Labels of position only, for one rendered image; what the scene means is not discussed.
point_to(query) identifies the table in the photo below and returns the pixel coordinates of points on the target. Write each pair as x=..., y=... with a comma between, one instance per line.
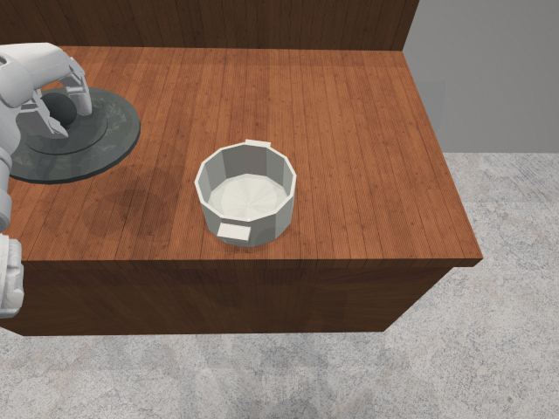
x=377, y=220

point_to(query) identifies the lid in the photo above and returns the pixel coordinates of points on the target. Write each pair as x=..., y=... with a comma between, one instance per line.
x=95, y=143

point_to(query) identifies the knob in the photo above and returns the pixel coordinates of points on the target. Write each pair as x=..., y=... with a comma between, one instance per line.
x=61, y=108

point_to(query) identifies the left robot upper arm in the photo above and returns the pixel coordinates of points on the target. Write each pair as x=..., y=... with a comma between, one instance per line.
x=11, y=277

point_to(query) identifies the robot left forearm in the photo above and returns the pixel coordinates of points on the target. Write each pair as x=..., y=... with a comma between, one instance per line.
x=16, y=88

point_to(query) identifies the pot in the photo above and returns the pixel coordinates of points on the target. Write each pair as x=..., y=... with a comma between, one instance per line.
x=246, y=192

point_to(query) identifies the robot left hand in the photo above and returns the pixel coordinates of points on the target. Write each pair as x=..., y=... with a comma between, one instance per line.
x=45, y=64

